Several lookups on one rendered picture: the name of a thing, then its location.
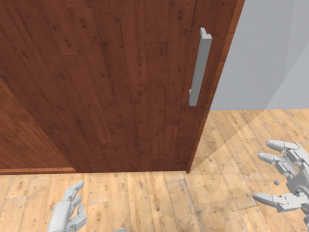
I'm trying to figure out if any handle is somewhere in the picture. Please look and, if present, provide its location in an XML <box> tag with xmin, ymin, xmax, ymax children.
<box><xmin>189</xmin><ymin>27</ymin><xmax>212</xmax><ymax>106</ymax></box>

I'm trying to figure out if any robot right hand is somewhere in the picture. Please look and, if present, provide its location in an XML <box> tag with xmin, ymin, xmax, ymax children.
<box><xmin>252</xmin><ymin>140</ymin><xmax>309</xmax><ymax>216</ymax></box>

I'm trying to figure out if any robot left hand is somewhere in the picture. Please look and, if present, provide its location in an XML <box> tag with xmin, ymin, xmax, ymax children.
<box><xmin>46</xmin><ymin>180</ymin><xmax>87</xmax><ymax>232</ymax></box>

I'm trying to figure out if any wardrobe door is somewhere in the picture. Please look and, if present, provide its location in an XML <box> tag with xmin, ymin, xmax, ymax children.
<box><xmin>0</xmin><ymin>0</ymin><xmax>237</xmax><ymax>173</ymax></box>
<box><xmin>0</xmin><ymin>78</ymin><xmax>72</xmax><ymax>169</ymax></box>

